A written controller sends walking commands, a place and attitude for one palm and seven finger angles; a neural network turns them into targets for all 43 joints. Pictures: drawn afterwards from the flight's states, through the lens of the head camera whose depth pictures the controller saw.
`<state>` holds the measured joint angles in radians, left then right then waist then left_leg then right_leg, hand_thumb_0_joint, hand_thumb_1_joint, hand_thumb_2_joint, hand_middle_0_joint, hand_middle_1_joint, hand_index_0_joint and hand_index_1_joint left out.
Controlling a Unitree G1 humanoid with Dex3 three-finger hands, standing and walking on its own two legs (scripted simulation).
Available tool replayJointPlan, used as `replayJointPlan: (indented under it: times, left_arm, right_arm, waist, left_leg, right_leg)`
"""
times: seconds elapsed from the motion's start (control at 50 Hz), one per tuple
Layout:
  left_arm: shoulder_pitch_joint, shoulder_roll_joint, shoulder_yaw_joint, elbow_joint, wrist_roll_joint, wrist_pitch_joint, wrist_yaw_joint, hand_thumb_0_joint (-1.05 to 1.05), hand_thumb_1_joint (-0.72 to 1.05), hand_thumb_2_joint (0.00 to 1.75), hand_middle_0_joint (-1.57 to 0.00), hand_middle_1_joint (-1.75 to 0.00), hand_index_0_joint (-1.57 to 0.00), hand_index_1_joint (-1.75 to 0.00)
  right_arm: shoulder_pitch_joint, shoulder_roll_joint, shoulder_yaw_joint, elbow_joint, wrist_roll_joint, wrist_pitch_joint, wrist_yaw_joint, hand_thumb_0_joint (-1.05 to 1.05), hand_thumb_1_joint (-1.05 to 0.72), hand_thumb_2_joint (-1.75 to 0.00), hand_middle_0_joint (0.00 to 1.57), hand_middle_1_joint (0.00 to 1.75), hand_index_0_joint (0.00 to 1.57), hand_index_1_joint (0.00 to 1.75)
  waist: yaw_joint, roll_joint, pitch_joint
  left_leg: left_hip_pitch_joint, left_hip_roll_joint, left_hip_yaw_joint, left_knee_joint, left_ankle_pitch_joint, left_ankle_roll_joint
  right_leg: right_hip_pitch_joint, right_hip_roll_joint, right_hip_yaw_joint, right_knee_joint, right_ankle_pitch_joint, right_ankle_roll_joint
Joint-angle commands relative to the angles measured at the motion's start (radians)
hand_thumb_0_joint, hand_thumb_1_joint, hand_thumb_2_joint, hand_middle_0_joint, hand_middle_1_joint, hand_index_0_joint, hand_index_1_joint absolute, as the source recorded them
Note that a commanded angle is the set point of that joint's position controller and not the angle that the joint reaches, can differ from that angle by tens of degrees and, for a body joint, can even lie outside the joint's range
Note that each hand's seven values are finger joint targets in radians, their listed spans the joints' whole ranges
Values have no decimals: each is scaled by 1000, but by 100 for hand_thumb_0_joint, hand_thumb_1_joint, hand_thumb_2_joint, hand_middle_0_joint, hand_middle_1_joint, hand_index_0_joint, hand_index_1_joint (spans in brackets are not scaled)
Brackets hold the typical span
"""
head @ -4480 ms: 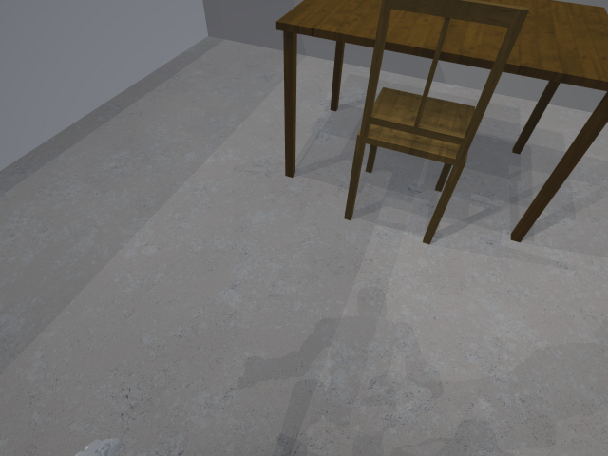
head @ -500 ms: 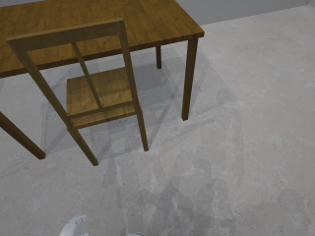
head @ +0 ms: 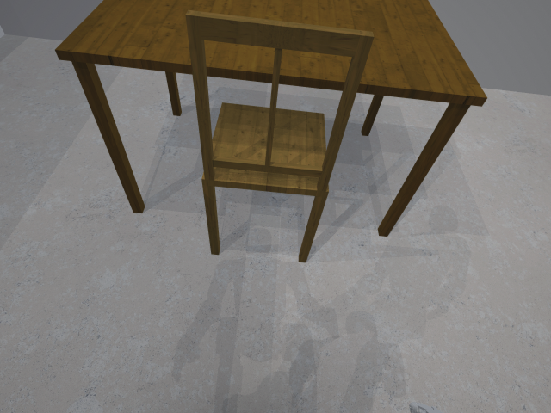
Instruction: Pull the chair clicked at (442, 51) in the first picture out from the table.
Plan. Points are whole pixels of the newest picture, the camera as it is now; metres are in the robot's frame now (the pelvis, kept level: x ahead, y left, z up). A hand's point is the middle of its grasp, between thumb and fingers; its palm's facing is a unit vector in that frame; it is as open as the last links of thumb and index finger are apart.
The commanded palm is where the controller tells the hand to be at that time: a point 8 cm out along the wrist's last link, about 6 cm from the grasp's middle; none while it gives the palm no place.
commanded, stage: take the last steps up to it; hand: left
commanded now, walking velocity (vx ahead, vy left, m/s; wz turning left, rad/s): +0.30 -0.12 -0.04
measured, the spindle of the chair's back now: (272, 114) +0.78 +0.09 -0.04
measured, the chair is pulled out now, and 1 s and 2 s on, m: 0.00 0.00 0.00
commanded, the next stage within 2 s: come to a stop and stand still in 0.96 s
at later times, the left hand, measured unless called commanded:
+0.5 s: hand (206, 376) +0.19 +0.13 -0.17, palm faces -0.06 -0.98 -0.19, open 7.4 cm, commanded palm none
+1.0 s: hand (231, 377) +0.20 +0.09 -0.19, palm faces +0.12 -0.99 -0.09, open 7.4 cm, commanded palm none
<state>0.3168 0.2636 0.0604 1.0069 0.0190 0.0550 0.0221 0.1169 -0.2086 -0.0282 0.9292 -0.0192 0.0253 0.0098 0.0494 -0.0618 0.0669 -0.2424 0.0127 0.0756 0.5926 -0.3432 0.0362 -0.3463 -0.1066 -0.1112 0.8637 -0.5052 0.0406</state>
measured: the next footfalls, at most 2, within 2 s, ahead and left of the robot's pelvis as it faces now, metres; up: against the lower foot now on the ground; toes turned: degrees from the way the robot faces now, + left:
right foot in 0.50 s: +0.20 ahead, -0.18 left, +0.00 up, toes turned -8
left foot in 0.94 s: +0.37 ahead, +0.03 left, +0.00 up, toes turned +10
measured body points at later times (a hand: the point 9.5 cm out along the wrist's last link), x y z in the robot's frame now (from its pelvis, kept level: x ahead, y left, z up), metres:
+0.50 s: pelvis +0.10 -0.05 +0.00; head +0.12 -0.06 +0.45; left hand +0.20 +0.18 -0.15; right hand -0.02 -0.27 -0.15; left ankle -0.01 +0.10 -0.73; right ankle +0.16 -0.17 -0.73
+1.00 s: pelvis +0.28 -0.06 -0.01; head +0.29 -0.02 +0.44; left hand +0.20 +0.14 -0.18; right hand +0.39 -0.28 -0.13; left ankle +0.33 +0.02 -0.73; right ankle +0.17 -0.17 -0.70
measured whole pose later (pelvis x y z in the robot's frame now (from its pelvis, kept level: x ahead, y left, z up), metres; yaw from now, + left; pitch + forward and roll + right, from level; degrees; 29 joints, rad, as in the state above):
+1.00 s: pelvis +0.28 -0.06 -0.01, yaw +2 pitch +0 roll -2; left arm 0.40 0.14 0.03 1.15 0.01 -0.03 0.01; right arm 0.14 -0.13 -0.03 1.00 -0.03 -0.06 0.01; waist 0.03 -0.05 0.04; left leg -0.38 0.05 0.14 0.66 -0.27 0.08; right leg -0.15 -0.02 -0.13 0.75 -0.48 -0.02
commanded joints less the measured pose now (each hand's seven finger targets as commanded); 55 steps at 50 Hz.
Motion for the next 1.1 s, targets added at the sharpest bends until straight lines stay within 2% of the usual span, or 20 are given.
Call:
replayJointPlan:
  times: [0.0,0.08,0.2,0.32,0.4,0.44,0.46,0.48,0.5,0.54,0.58,0.64,0.74,0.84,0.9,0.92,0.94,0.96,1.02,1.08]
  left_arm:
    - [-58,49,-2,-59,14,-40,-25,0,90,90,-20,-30,-20,-30]
    - [1,29,-10,-4,12,-44,-34,0,90,90,-20,-30,-20,-30]
    - [-76,21,-4,-14,11,-43,-41,0,90,90,-20,-30,-20,-30]
    - [-195,-16,-8,-49,4,-50,-53,0,90,90,-20,-30,-20,-30]
    - [-165,-17,1,-38,1,-69,-55,0,90,90,-20,-30,-20,-30]
    - [-2,14,14,24,4,-85,-50,0,90,90,-20,-30,-20,-30]
    - [125,80,29,61,9,-101,-41,0,90,90,-20,-30,-20,-30]
    - [226,185,54,84,5,-107,-27,0,90,90,-20,-30,-20,-30]
    - [245,185,46,83,-10,-101,-18,0,90,90,-20,-30,-20,-30]
    - [85,108,34,54,-9,-102,-13,0,90,90,-20,-30,-20,-30]
    - [-10,22,3,32,-5,-109,-6,0,90,90,-20,-30,-20,-30]
    - [-9,-21,-14,40,0,-125,-3,0,90,90,-20,-30,-20,-30]
    - [36,-12,-15,56,4,-135,-2,0,90,90,-20,-30,-20,-30]
    - [80,12,-10,77,8,-130,0,0,90,90,-20,-30,-20,-30]
    - [88,0,-11,89,0,-120,-2,0,90,90,-20,-30,-20,-30]
    - [104,-26,-14,79,-7,-119,-5,0,90,90,-20,-30,-20,-30]
    - [128,-74,-25,57,-20,-120,-12,0,90,90,-20,-30,-20,-30]
    - [91,-32,-18,45,-7,-117,-7,0,90,90,-20,-30,-20,-30]
    - [51,-53,-13,71,-1,-101,-12,0,90,90,-20,-30,-20,-30]
    - [106,-104,-22,103,-5,-68,0,0,90,90,-20,-30,-20,-30]
  right_arm:
    - [117,-156,-28,-10,-5,-31,-35,0,-90,-90,20,30,20,30]
    - [178,-130,-25,21,3,-55,-38,0,-90,-90,20,30,20,30]
    - [281,-113,-34,68,0,-73,-46,0,-90,-90,20,30,20,30]
    - [316,-124,-44,110,-15,-74,-45,0,-90,-90,20,30,20,30]
    - [311,-129,-48,130,-18,-71,-40,0,-90,-90,20,30,20,30]
    - [299,-117,-44,140,-12,-70,-36,0,-90,-90,20,30,20,30]
    - [315,-82,-34,138,-1,-75,-26,0,-90,-90,20,30,20,30]
    - [329,-13,-15,105,8,-80,-22,0,-90,-90,20,30,20,30]
    - [250,-53,-22,76,8,-70,-24,0,-90,-90,20,30,20,30]
    - [208,-38,-34,90,4,-70,-18,0,-90,-90,20,30,20,30]
    - [222,-14,-34,105,-6,-55,-13,0,-90,-90,20,30,20,30]
    - [284,27,-31,126,-11,-38,-7,0,-90,-90,20,30,20,30]
    - [167,21,-33,76,-8,-40,7,0,-90,-90,20,30,20,30]
    - [85,26,-27,50,-5,-61,12,0,-90,-90,20,30,20,30]
    - [214,-7,-30,94,-10,-77,-2,0,-90,-90,20,30,20,30]
    - [324,-80,-43,115,-19,-86,-13,0,-90,-90,20,30,20,30]
    - [403,-174,-63,124,-19,-87,-25,0,-90,-90,20,30,20,30]
    - [390,-180,-56,124,-5,-73,-34,0,-90,-90,20,30,20,30]
    - [209,-62,-22,89,0,-90,-46,0,-90,-90,20,30,20,30]
    - [161,-14,-6,94,5,-96,-56,0,-90,-90,20,30,20,30]
  waist:
    - [-80,231,-19]
    - [-68,179,6]
    - [-87,146,50]
    - [-107,205,108]
    - [-82,184,61]
    - [-5,104,-19]
    - [51,-46,-119]
    - [68,-304,-210]
    - [88,-192,-177]
    - [35,-109,-72]
    - [-33,7,3]
    - [-83,-22,24]
    - [-69,-38,48]
    - [-47,-19,42]
    - [-108,43,-18]
    - [-147,191,-108]
    - [-146,398,-190]
    - [-142,283,-183]
    - [-72,157,-49]
    - [-23,117,-76]
  left_leg:
    - [134,276,-299,-390,48,107]
    - [168,235,-204,-412,169,94]
    - [222,284,-224,-439,199,131]
    - [166,301,-185,-430,182,132]
    - [87,279,-159,-340,202,103]
    - [4,204,-84,-137,219,50]
    - [-132,133,4,110,148,10]
    - [-347,15,57,416,-238,-23]
    - [-379,37,-46,571,-275,2]
    - [-400,103,-69,657,-128,10]
    - [-335,130,-67,609,-18,-8]
    - [-291,122,-32,523,54,-27]
    - [-315,120,-6,316,97,-35]
    - [-201,78,28,115,86,-8]
    - [70,27,46,-51,183,10]
    - [249,149,-126,-131,281,62]
    - [407,403,-446,-238,494,179]
    - [351,439,-474,-281,476,232]
    - [138,337,-261,-328,512,168]
    - [76,270,-83,-305,849,125]
  right_leg:
    - [-238,-5,100,237,105,-5]
    - [-246,7,92,226,221,10]
    - [-311,-18,102,122,261,22]
    - [-229,-22,58,-121,224,7]
    - [-15,33,8,-273,252,-21]
    - [250,69,-13,-391,307,-41]
    - [464,-72,153,-458,193,-95]
    - [623,-314,518,-578,165,-194]
    - [531,-344,552,-646,151,-225]
    - [332,-289,465,-689,-16,-222]
    - [180,-221,281,-695,152,-191]
    - [113,-163,125,-706,336,-181]
    - [156,-156,108,-712,424,-218]
    - [197,-160,106,-634,530,-210]
    - [149,-88,45,-385,638,-160]
    - [43,-9,2,-152,516,-112]
    - [-165,104,-54,135,-4,-64]
    - [-189,95,47,290,-110,-81]
    - [-192,10,111,343,85,-57]
    - [-69,10,118,209,172,-19]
